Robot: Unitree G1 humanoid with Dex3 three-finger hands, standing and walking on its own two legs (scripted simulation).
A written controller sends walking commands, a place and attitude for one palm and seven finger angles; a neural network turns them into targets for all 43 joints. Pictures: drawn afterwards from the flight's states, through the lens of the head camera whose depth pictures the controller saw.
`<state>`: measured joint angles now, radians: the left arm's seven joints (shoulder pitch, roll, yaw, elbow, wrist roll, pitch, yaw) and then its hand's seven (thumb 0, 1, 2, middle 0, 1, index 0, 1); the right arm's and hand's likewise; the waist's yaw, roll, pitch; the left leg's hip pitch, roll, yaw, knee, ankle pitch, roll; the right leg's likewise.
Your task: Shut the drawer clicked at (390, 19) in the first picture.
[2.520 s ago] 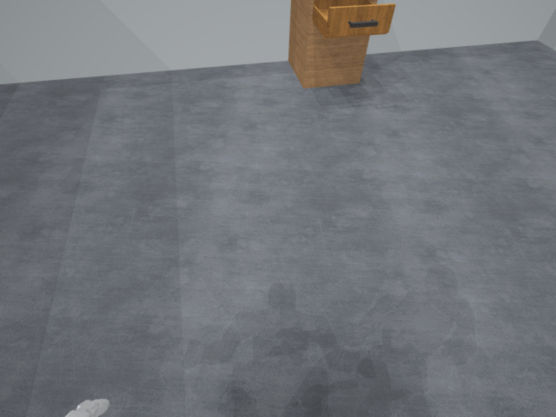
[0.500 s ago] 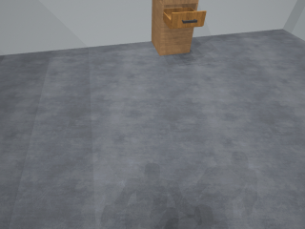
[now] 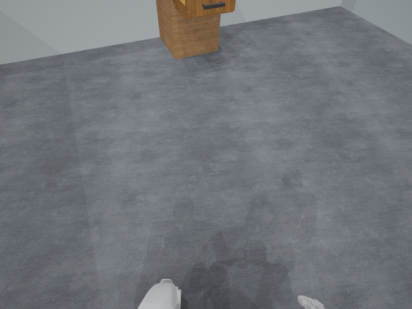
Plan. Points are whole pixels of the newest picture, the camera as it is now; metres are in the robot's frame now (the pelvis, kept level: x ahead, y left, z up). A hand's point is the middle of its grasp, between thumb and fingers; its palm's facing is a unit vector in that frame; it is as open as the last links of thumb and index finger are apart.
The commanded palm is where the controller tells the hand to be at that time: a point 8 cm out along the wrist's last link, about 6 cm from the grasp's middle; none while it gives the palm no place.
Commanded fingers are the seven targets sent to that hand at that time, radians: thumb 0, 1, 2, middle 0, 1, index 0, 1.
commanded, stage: walk to a spot facing it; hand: left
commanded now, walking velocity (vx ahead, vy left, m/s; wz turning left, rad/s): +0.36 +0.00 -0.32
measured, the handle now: (213, 4) +1.99 +0.16 -0.23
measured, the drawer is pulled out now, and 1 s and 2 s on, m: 0.27 0.27 0.27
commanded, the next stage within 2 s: none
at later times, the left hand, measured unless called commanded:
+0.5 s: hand (148, 217) +0.34 +0.19 -0.15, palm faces -0.23 -0.96 -0.18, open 7.4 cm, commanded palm none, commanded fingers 0.00 0.90 0.90 -0.20 -0.30 -0.20 -0.30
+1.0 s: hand (168, 188) +0.45 +0.16 -0.18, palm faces -0.16 -0.97 -0.20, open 7.3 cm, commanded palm none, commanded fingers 0.00 0.90 0.90 -0.20 -0.30 -0.20 -0.30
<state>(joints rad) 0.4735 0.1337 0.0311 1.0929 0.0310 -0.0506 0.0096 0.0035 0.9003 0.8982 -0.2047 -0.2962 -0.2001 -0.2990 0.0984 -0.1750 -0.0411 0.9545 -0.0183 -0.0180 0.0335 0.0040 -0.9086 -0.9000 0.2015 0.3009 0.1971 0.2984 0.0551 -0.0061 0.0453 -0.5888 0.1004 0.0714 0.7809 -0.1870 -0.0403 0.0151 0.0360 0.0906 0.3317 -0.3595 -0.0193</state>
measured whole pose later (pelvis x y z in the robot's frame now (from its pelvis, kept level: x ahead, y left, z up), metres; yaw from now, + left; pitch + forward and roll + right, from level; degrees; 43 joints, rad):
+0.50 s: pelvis +0.20 +0.04 +0.01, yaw -12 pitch +0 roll +1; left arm 0.12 0.19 0.07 0.99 0.04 0.02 -0.03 0.00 0.91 0.90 -0.19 -0.29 -0.19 -0.30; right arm 0.44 -0.17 -0.04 1.12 -0.03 -0.07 -0.01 0.00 -0.92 -0.90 0.20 0.30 0.20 0.30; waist -0.05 -0.03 0.03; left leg -0.03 0.03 0.28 0.32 -0.29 0.03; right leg -0.55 -0.11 -0.06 0.80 -0.17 0.00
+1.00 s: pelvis +0.42 -0.02 +0.00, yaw -13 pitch -1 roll -2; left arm 0.33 0.19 0.06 1.11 0.03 -0.06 0.01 -0.02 0.92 0.90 -0.20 -0.30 -0.20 -0.30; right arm 0.20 -0.22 -0.07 1.02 -0.03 -0.03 0.03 0.02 -0.95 -0.90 0.20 0.30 0.20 0.30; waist 0.01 0.01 0.01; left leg -0.48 0.15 0.12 0.69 -0.22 -0.02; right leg -0.05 -0.01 -0.15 0.42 -0.36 0.00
